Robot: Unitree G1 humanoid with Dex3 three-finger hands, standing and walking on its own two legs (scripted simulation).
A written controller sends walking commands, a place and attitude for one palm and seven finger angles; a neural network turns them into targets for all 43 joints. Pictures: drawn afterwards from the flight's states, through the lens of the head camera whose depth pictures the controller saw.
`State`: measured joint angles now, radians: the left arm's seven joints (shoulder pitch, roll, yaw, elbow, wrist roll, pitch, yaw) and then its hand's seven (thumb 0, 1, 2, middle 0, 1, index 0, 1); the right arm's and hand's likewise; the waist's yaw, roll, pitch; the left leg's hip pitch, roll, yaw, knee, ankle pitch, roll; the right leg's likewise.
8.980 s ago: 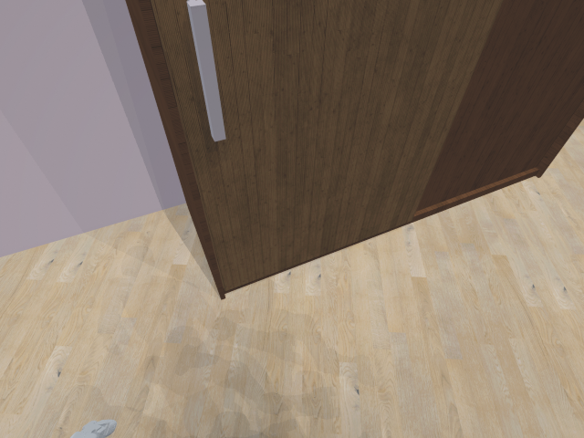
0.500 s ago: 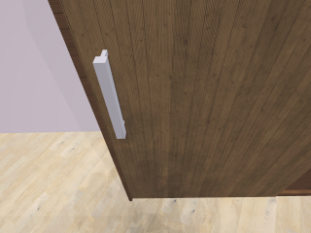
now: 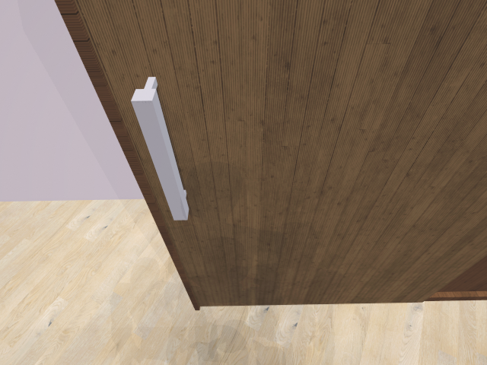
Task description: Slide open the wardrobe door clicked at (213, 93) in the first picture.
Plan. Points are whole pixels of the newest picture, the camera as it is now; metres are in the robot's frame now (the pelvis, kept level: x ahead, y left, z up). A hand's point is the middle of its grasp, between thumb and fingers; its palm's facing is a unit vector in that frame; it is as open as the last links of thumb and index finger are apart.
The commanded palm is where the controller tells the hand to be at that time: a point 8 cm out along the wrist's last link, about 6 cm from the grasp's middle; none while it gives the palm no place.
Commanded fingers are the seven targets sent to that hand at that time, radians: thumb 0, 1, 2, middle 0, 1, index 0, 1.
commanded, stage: come to a stop and stand still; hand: left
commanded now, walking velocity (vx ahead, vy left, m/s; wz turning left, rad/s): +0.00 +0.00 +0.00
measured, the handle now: (168, 158) +0.40 +0.15 +0.13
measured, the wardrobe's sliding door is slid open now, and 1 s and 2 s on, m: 0.00 0.00 0.00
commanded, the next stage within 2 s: look again from close up in 0.18 s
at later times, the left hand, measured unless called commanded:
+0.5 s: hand out of the picture +0.00 +0.15 -0.17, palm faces +0.02 -0.98 -0.19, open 7.3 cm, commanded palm none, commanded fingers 0.00 0.90 0.90 -0.20 -0.30 -0.20 -0.30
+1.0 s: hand out of the picture +0.01 +0.15 -0.17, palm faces +0.03 -0.98 -0.19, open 7.3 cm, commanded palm none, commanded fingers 0.00 0.90 0.90 -0.20 -0.30 -0.20 -0.30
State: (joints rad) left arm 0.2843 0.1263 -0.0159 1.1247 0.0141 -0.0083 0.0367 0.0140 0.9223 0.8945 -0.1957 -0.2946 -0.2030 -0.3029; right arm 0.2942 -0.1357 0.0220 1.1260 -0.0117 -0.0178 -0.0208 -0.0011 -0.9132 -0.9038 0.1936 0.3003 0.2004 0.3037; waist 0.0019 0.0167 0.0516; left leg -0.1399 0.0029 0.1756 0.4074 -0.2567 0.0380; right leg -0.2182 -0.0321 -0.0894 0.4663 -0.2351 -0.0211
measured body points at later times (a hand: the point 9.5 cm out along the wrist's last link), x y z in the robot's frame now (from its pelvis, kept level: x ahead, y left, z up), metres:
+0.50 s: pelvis +0.02 -0.01 +0.00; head +0.04 -0.01 +0.45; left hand +0.00 +0.21 -0.16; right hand +0.01 -0.22 -0.17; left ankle -0.02 +0.09 -0.74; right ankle +0.01 -0.10 -0.74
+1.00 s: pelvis +0.02 -0.01 +0.00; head +0.04 -0.02 +0.45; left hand +0.01 +0.20 -0.16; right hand +0.01 -0.22 -0.16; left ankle -0.02 +0.09 -0.74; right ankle +0.01 -0.10 -0.74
